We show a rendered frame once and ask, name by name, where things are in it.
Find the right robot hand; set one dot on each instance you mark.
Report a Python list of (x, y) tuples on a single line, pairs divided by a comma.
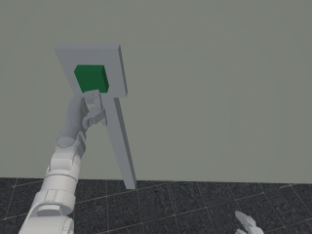
[(248, 223)]

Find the left robot upper arm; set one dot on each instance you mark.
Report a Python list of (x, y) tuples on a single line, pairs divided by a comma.
[(55, 224)]

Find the left robot hand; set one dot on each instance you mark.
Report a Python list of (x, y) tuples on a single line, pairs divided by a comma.
[(78, 114)]

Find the button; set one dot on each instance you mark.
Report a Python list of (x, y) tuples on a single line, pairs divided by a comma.
[(91, 77)]

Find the robot left forearm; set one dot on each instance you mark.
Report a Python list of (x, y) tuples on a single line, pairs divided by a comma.
[(56, 196)]

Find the panel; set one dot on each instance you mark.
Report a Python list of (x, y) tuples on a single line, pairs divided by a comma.
[(110, 55)]

